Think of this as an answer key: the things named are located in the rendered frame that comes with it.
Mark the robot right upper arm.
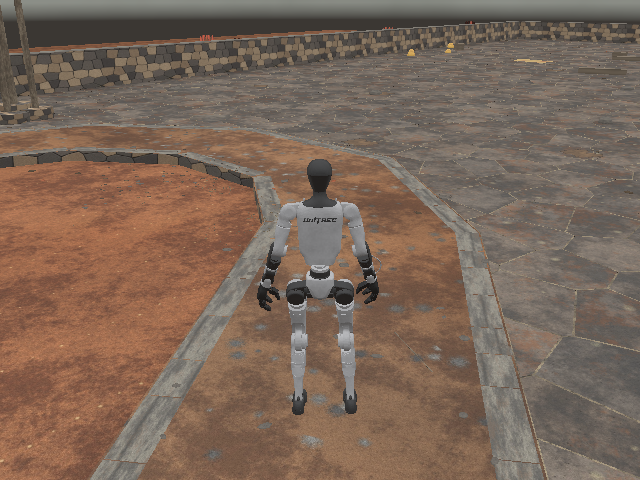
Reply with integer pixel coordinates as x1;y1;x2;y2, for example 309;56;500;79
341;202;368;257

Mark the robot left hand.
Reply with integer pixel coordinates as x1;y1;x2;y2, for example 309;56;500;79
257;283;280;311

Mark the robot left upper arm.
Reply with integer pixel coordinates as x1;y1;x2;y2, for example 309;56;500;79
271;202;299;257

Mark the robot head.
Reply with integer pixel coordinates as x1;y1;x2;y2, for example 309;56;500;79
302;159;337;208

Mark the robot right forearm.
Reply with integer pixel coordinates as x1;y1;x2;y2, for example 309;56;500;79
357;241;377;284

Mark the robot left forearm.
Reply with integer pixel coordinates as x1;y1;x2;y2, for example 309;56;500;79
260;242;281;288

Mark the robot right hand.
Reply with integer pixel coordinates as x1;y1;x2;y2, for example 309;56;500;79
356;279;379;304

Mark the humanoid robot torso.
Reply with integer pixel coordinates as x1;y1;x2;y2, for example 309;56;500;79
296;198;343;300

